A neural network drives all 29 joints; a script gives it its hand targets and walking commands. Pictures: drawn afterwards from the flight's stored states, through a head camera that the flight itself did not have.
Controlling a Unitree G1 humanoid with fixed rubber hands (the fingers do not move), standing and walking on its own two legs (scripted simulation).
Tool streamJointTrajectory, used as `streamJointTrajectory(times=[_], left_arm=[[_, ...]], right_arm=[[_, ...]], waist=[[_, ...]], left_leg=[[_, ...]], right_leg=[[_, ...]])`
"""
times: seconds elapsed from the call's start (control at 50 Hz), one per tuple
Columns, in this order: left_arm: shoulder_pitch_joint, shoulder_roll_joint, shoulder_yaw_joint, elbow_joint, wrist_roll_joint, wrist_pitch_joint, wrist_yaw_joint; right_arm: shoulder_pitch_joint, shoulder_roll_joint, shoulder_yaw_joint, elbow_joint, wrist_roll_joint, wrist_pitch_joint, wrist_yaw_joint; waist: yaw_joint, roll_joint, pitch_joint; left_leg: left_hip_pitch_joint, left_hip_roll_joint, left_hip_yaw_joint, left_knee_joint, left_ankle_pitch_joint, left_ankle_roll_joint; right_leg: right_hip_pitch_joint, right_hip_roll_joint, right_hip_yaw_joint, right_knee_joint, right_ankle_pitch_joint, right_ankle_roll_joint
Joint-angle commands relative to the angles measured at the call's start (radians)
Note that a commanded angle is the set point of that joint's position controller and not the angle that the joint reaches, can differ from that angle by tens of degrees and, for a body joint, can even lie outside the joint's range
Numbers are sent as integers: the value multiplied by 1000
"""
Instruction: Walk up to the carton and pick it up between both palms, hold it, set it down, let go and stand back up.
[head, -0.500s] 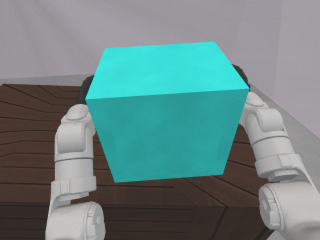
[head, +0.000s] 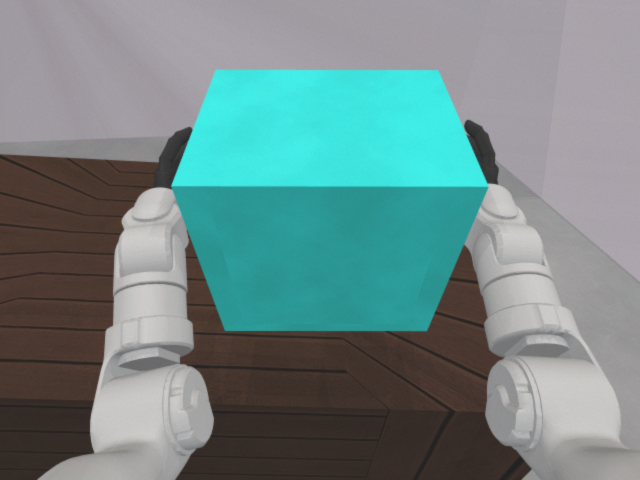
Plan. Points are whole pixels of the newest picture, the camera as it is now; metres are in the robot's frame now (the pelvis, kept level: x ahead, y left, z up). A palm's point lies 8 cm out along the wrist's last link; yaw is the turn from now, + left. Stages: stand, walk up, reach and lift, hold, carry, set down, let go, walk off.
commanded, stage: set down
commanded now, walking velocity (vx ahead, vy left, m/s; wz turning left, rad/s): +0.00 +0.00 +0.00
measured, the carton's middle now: (326, 206) +0.40 +0.00 +0.19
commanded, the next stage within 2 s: none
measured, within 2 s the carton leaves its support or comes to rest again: neither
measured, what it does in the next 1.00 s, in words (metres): stands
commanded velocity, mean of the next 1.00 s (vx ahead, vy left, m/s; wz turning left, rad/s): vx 0.00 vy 0.00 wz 0.00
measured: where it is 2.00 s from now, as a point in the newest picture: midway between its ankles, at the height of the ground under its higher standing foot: outside the picture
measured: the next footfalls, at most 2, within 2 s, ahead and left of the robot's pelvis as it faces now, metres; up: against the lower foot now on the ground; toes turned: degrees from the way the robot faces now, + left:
none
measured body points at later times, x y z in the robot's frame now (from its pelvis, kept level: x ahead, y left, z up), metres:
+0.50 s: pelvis +0.02 +0.01 +0.00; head -0.01 +0.04 +0.45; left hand +0.42 +0.18 +0.16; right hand +0.41 -0.19 +0.19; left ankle +0.02 +0.12 -0.75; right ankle +0.00 -0.12 -0.75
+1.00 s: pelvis +0.01 +0.02 +0.00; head +0.00 +0.04 +0.45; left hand +0.44 +0.18 +0.13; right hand +0.41 -0.19 +0.15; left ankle +0.02 +0.11 -0.75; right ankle +0.00 -0.12 -0.75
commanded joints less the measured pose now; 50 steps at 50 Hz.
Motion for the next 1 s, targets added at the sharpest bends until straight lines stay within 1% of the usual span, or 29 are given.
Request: streamJointTrajectory(times=[0.0, 0.04, 0.06, 0.08, 0.14, 0.2, 0.24, 0.28, 0.32, 0.36, 0.4, 0.46, 0.48, 0.5, 0.52, 0.56, 0.58, 0.6, 0.62, 0.68, 0.72, 0.74, 0.8, 0.82, 0.84, 0.88, 0.92, 0.94, 0.98], left_arm=[[-567, -454, -385, -100, -72, -108, -129], [-580, -493, -445, -149, -94, -126, -118], [-575, -517, -484, -175, -112, -133, -106], [-572, -528, -523, -207, -132, -143, -94], [-607, -591, -655, -335, -207, -185, -42], [-592, -630, -728, -398, -247, -215, -8], [-585, -610, -725, -399, -252, -216, -6], [-579, -577, -708, -357, -244, -201, -15], [-551, -532, -649, -304, -212, -190, -31], [-528, -514, -589, -246, -179, -180, -55], [-551, -496, -547, -197, -156, -175, -70], [-591, -495, -493, -163, -134, -186, -85], [-598, -491, -479, -132, -125, -191, -89], [-609, -487, -464, -123, -114, -199, -92], [-631, -494, -460, -106, -111, -203, -92], [-648, -507, -450, -79, -101, -219, -88], [-645, -518, -464, -65, -108, -225, -85], [-632, -522, -456, -37, -104, -234, -85], [-679, -526, -464, -37, -112, -246, -80], [-685, -551, -476, -3, -118, -277, -62], [-689, -554, -468, 51, -121, -296, -56], [-681, -546, -458, 68, -115, -306, -51], [-705, -558, -473, 80, -131, -344, -43], [-719, -553, -470, 94, -130, -355, -40], [-701, -566, -469, 97, -130, -366, -38], [-701, -555, -449, 139, -125, -379, -39], [-702, -551, -432, 155, -117, -391, -40], [-708, -544, -426, 162, -114, -395, -41], [-695, -528, -403, 200, -103, -403, -43]], right_arm=[[-568, 449, 303, -241, 16, -176, 109], [-589, 450, 344, -316, 25, -214, 107], [-607, 444, 374, -349, 35, -230, 106], [-612, 448, 396, -380, 53, -247, 105], [-650, 467, 506, -503, 114, -286, 99], [-616, 488, 572, -543, 156, -294, 91], [-593, 498, 586, -541, 161, -276, 85], [-568, 484, 572, -492, 158, -247, 84], [-544, 492, 580, -448, 155, -226, 82], [-523, 506, 566, -405, 141, -209, 78], [-555, 507, 543, -388, 123, -202, 79], [-565, 526, 486, -344, 84, -209, 87], [-558, 520, 466, -318, 69, -212, 90], [-545, 529, 443, -291, 51, -218, 95], [-556, 514, 411, -279, 29, -224, 99], [-567, 508, 363, -254, -5, -245, 110], [-570, 495, 350, -263, -15, -260, 113], [-564, 495, 339, -243, -26, -268, 117], [-579, 486, 309, -230, -47, -278, 122], [-599, 474, 272, -221, -81, -310, 135], [-605, 474, 250, -199, -106, -323, 139], [-617, 471, 247, -192, -106, -328, 142], [-631, 487, 242, -185, -132, -356, 148], [-628, 490, 239, -174, -137, -358, 150], [-629, 503, 253, -184, -135, -366, 150], [-642, 514, 259, -183, -139, -369, 147], [-625, 527, 261, -153, -140, -369, 146], [-618, 528, 258, -151, -148, -371, 145], [-621, 535, 262, -149, -152, -374, 146]], waist=[[4, 97, -308], [-9, 120, -356], [9, 132, -381], [-5, 131, -418], [6, 165, -580], [-9, 157, -642], [-6, 127, -623], [-16, 101, -561], [19, 63, -500], [35, 50, -436], [33, 49, -414], [38, 57, -412], [23, 59, -386], [32, 71, -369], [19, 86, -370], [19, 106, -372], [6, 116, -383], [11, 116, -374], [-6, 113, -393], [-12, 154, -425], [-8, 140, -411], [6, 134, -412], [9, 117, -471], [1, 110, -479], [16, 120, -497], [22, 87, -501], [28, 86, -489], [21, 85, -486], [39, 69, -491]], left_leg=[[172, -18, 105, -3, 262, -34], [226, -13, 99, 31, 369, -51], [253, -6, 95, 47, 445, -61], [295, -6, 86, 68, 509, -68], [375, 5, 66, 147, 735, -94], [402, 8, 52, 184, 829, -106], [339, 6, 57, 169, 745, -95], [264, 2, 64, 140, 620, -84], [195, -7, 71, 98, 504, -62], [127, -20, 88, 66, 401, -48], [103, -22, 90, 41, 336, -42], [108, -26, 96, 35, 326, -38], [115, -25, 98, 26, 311, -37], [119, -22, 104, 27, 316, -38], [129, -16, 102, 25, 313, -42], [165, -10, 109, 26, 328, -55], [183, -9, 107, 31, 346, -60], [185, -3, 110, 35, 355, -67], [187, -2, 108, 38, 364, -69], [233, 10, 105, 40, 361, -85], [208, 12, 112, 31, 320, -85], [199, 10, 115, 28, 315, -83], [202, 12, 117, 36, 350, -85], [197, 10, 118, 35, 358, -85], [207, 13, 118, 41, 390, -84], [171, 9, 126, 41, 380, -77], [144, 8, 132, 34, 376, -74], [139, 6, 134, 33, 363, -73], [110, 2, 136, 24, 343, -65]], right_leg=[[90, 28, -87, -29, 204, 37], [90, 37, -92, -22, 226, 34], [83, 46, -93, -22, 228, 32], [75, 48, -97, -24, 256, 31], [67, 62, -84, -2, 364, 27], [59, 65, -79, 9, 454, 27], [89, 53, -64, 15, 468, 32], [113, 38, -55, 24, 462, 35], [149, 25, -49, 25, 466, 44], [199, 11, -39, 36, 507, 51], [196, 13, -41, 40, 471, 56], [200, 10, -41, 35, 465, 58], [180, 10, -49, 27, 439, 56], [162, 9, -48, 26, 411, 54], [152, 13, -54, 16, 368, 55], [112, 19, -59, 1, 293, 47], [99, 25, -66, -6, 279, 44], [90, 22, -69, -14, 261, 36], [78, 27, -75, -15, 244, 41], [28, 32, -85, -28, 164, 29], [25, 30, -87, -35, 136, 25], [24, 28, -84, -32, 138, 27], [37, 33, -91, -24, 164, 27], [36, 29, -92, -26, 179, 30], [59, 30, -85, -22, 206, 30], [82, 29, -80, -14, 241, 34], [118, 22, -74, -7, 276, 35], [120, 20, -75, -7, 279, 37], [137, 17, -67, 0, 299, 42]])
